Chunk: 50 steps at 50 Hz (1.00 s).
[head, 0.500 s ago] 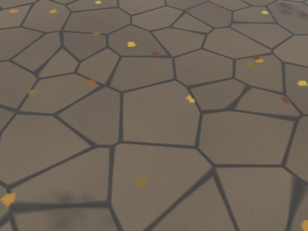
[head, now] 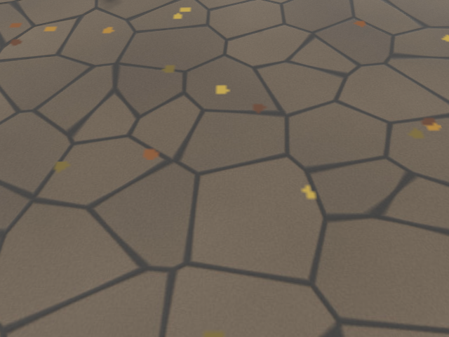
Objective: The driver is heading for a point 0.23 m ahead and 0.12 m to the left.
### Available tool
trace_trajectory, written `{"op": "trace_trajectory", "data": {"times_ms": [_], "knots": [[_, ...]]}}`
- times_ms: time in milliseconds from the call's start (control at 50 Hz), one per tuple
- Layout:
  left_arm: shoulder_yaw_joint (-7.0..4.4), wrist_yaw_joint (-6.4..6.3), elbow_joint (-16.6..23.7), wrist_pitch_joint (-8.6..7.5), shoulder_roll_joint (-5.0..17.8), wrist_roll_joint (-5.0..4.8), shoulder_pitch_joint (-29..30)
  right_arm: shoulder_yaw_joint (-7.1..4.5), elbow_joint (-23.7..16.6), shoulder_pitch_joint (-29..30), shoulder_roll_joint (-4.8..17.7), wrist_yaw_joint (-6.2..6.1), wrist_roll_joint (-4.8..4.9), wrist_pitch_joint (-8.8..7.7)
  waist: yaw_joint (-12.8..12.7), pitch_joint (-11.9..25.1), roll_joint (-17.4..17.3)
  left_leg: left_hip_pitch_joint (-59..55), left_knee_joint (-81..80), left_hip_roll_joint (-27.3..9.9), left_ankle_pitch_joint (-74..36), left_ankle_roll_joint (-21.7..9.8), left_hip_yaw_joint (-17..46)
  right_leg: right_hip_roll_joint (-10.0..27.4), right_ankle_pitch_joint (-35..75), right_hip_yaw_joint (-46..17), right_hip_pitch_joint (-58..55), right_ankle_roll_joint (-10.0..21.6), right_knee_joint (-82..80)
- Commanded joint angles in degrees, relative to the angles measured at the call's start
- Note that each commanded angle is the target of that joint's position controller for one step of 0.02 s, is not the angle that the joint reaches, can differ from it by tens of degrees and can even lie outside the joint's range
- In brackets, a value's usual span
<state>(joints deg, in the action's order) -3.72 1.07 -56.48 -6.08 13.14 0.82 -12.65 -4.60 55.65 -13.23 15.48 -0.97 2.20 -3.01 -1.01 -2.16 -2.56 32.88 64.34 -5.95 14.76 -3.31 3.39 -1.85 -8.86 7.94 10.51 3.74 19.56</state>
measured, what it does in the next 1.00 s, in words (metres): walks ahead: left foot, then right foot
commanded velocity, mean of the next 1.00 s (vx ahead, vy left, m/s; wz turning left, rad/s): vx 0.13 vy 0.00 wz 0.10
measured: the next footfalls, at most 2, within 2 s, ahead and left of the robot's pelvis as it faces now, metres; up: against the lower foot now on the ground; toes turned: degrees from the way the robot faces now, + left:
left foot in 0.28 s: +0.31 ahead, +0.14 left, +0.00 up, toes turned +7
right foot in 0.60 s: +0.28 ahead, -0.10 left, +0.00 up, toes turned +4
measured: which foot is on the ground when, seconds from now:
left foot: up 0.00-0.26, down 0.28-1.00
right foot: down 0.00-0.30, up 0.32-0.58, down 0.60-1.00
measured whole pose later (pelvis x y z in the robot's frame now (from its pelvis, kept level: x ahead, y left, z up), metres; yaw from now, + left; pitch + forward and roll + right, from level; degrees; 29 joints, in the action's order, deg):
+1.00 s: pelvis +0.26 +0.02 -0.01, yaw +5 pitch -1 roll +0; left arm -1.9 -1.9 -62.6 -1.0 12.0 0.1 -10.9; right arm -2.7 60.6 -7.0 13.2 -1.5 0.0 0.3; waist -0.3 -2.1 0.1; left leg 14.5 27.9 0.0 12.7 -0.5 -1.5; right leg 1.5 -18.0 1.1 9.6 -0.6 28.4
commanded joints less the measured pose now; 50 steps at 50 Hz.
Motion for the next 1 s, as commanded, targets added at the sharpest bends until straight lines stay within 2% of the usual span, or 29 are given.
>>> {"op": "trace_trajectory", "data": {"times_ms": [20,80,120,160,220,240,260,280,300,320,340,360,380,400,420,440,480,540,580,600,620,640,660,680,740,780,860,1000], "knots": [[-1.32,-0.99,2.69,-1.2,7.13,0.45,2.36,-1.06,-2.22,-2.0,2.33,-0.17,-0.31,0.95,1.96,-0.6,5.95,5.49,-3.28,-2.8,-7.72,0.6,4.15,16.38,3.26,-9.84,-0.17,6.25,-14.29],[-0.99,-1.82,2.18,-0.69,7.46,0.71,1.57,-0.75,-3.76,1.93,1.31,0.6,-1.62,0.11,1.94,-1.88,4.82,3.08,-15.74,-0.64,-15.85,1.64,1.77,13.87,20.53,-2.73,0.67,5.73,-12.32],[-0.91,-2.36,1.65,-0.13,8.06,0.19,0.14,0.3,-5.27,6.72,-0.5,1.4,-2.37,-0.24,0.39,-1.8,4.6,-1.17,-23.29,0.55,-19.98,1.88,-2.82,12.91,27.18,0.43,1.22,5.33,-11.17],[-0.89,-2.59,0.26,0.6,8.73,-0.46,-2.6,0.88,-6.31,9.53,-0.88,2.02,-2.43,-0.1,-0.67,-1.12,4.25,-2.25,-27.42,1.44,-20.41,1.79,-4.05,13.96,30.25,0.43,-2.75,5.65,-8.85],[-1.38,-2.56,-1.07,1.98,10.3,-1.43,-3.52,0.75,-7.56,10.52,1.23,2.59,-2.37,0.0,0.0,0.3,6.11,-2.6,-31.24,2.94,-13.67,0.11,-4.24,16.55,35.39,-1.14,-10.06,5.29,-2.94],[-1.61,-2.61,-1.09,2.34,10.82,-1.7,-2.74,0.36,-7.44,8.99,2.66,2.68,-2.47,-0.1,1.35,1.56,6.95,-4.89,-32.58,3.94,-11.7,-0.79,-4.65,16.73,38.4,-1.68,-11.54,4.59,0.28],[-1.68,-2.71,-0.93,2.69,10.9,-1.99,-1.43,-0.33,-6.28,4.97,4.25,2.68,-2.63,-0.32,4.01,3.79,6.81,-10.25,-36.5,5.47,-14.18,-1.9,-5.62,15.49,40.29,-1.31,-12.25,3.13,5.58],[-1.52,-2.59,-1.3,2.88,10.24,-1.58,-3.33,-1.52,-4.88,0.75,7.48,2.3,-2.91,-0.56,5.59,7.04,3.91,-18.61,-40.41,5.57,-28.04,-3.27,-4.94,12.03,37.15,0.26,-10.86,0.52,13.94],[-0.67,-2.38,-0.28,2.46,8.1,0.22,-6.01,-2.41,-3.94,-4.54,12.16,1.52,-4.0,-0.38,5.13,15.24,-3.09,-36.27,-33.58,-4.15,-57.3,-7.35,4.99,7.99,17.06,1.08,0.76,-2.49,27.76],[1.72,-1.5,-1.44,2.36,1.35,0.36,-12.55,-1.16,-3.19,-4.51,10.05,1.24,-4.03,0.02,1.86,24.01,-12.48,-49.25,-33.6,-16.87,-66.79,-18.98,20.53,1.21,-29.33,-3.33,13.5,-5.91,43.96],[0.57,-1.13,-2.48,2.67,5.01,-1.33,-10.21,0.1,-3.46,-4.38,5.83,1.62,-2.95,0.29,3.28,26.13,-5.56,-45.2,-36.54,-15.14,-55.8,-18.69,21.16,2.39,-33.34,-11.87,13.36,-6.34,47.54],[0.07,-1.35,-0.71,3.08,6.62,-2.74,-4.65,0.29,-4.11,0.32,5.46,1.59,-2.32,0.22,3.13,18.42,-4.32,-39.15,-39.15,-12.79,-46.47,-16.21,15.93,4.0,-31.67,-11.34,17.82,-6.37,47.86],[-0.02,-2.2,-0.35,3.76,6.23,-2.54,-1.64,0.6,-4.62,4.16,4.71,1.39,-2.31,0.1,2.27,13.18,-1.31,-32.58,-41.45,-10.59,-37.18,-13.73,13.2,5.42,-28.77,-10.6,19.23,-6.43,45.47],[-0.41,-3.09,-0.37,4.69,6.68,-1.75,-0.39,0.93,-5.06,7.38,3.83,1.1,-2.53,0.1,1.06,9.7,-0.17,-25.44,-44.09,-9.46,-29.92,-12.09,11.38,6.61,-25.81,-10.68,17.34,-6.78,41.98],[-0.48,-3.64,-0.65,5.58,6.41,-1.5,-1.27,0.85,-5.24,9.65,4.14,0.86,-3.12,0.31,-0.6,8.46,-1.73,-19.76,-46.28,-8.04,-23.95,-10.82,9.7,7.17,-22.91,-10.56,13.17,-6.99,37.97],[-0.37,-4.02,-1.07,6.14,5.58,-1.36,-1.98,0.7,-5.34,10.67,4.41,0.71,-3.67,0.55,-1.14,8.01,-3.03,-16.79,-47.69,-7.05,-20.1,-10.36,8.78,6.58,-21.29,-9.63,10.43,-7.06,34.29],[-0.18,-4.49,-1.85,6.63,4.67,-1.25,-2.85,0.7,-5.12,10.83,4.41,0.31,-4.01,0.86,-1.4,8.94,-3.84,-14.47,-48.97,-6.11,-15.69,-10.17,7.23,6.02,-17.89,-8.76,6.01,-6.85,27.96],[-0.05,-4.04,-2.76,6.96,4.49,-0.81,-2.43,0.93,-4.56,11.47,4.32,-0.27,-3.21,1.47,-1.9,8.8,-3.83,-11.82,-50.42,-4.75,-1.66,-8.25,5.62,5.32,-7.22,-7.53,0.07,-5.75,18.17],[0.01,-3.43,-3.3,7.0,4.57,0.3,-2.18,1.29,-3.63,10.98,3.31,-0.32,-2.36,1.89,-2.47,6.51,-3.03,-8.76,-50.59,-2.28,11.3,-4.59,4.19,4.47,-1.32,-6.4,-4.24,-4.27,10.44],[0.06,-3.28,-2.82,6.97,5.49,0.98,-1.35,1.62,-2.63,9.18,2.34,-0.21,-2.47,1.95,-1.89,4.34,-1.34,-7.95,-49.99,-0.81,15.27,-1.91,3.57,6.51,-0.25,-8.62,-4.11,-3.1,6.81],[-0.16,-3.38,-2.07,6.81,7.99,0.75,-0.48,1.49,-2.34,8.18,2.61,-0.18,-2.88,2.02,-0.25,1.88,1.84,-8.74,-47.31,1.53,14.81,0.12,1.74,9.44,-3.56,-11.3,-0.85,-1.72,4.01],[-0.59,-3.31,-2.76,6.47,9.73,-0.12,1.33,1.45,-2.62,7.16,1.75,-0.4,-2.81,2.21,2.22,0.11,9.14,-14.61,-45.58,4.74,8.93,1.54,-2.16,8.8,-15.44,-11.83,8.15,-0.56,2.21],[-0.07,-3.16,-2.44,5.78,7.3,-0.22,2.96,1.42,-2.29,8.13,2.4,-0.6,-3.12,2.23,1.85,-0.56,9.61,-20.1,-42.59,4.85,3.73,1.89,-2.57,8.1,-18.44,-11.87,12.43,-1.32,-0.31],[0.29,-3.11,-2.62,5.17,6.16,0.1,3.55,1.27,-2.05,7.74,2.55,-0.7,-2.98,2.28,2.29,-0.08,9.86,-22.47,-41.21,4.76,0.37,1.41,-2.79,8.1,-17.24,-11.74,13.26,-2.39,-1.23],[0.37,-2.97,-3.26,3.96,6.13,-0.34,2.53,1.18,-0.42,6.56,2.67,-0.64,-2.9,2.34,1.74,1.63,6.44,-22.55,-40.36,4.1,-6.06,0.1,-2.35,6.99,-6.99,-10.48,8.25,-3.63,1.23],[0.42,-3.05,-3.96,3.94,6.18,-0.59,0.82,1.19,0.12,6.89,2.51,-0.4,-2.62,2.18,1.0,2.9,4.81,-22.52,-39.99,3.89,-9.95,0.04,-2.39,6.52,-1.82,-9.86,5.38,-3.27,2.83],[0.61,-3.14,-4.51,4.37,5.93,-0.65,-0.21,1.13,1.28,7.06,2.68,-0.35,-2.34,2.37,0.47,4.14,3.38,-23.5,-39.0,3.8,-14.61,0.28,-2.62,6.07,3.29,-9.23,2.99,-2.82,4.09],[0.79,-3.1,-4.9,4.93,5.52,-0.7,-0.4,1.09,3.37,6.45,3.3,-0.79,-2.16,3.02,0.6,3.88,2.63,-24.62,-38.33,3.52,-17.62,0.52,-2.57,5.45,6.53,-8.52,1.72,-2.79,4.35]]}}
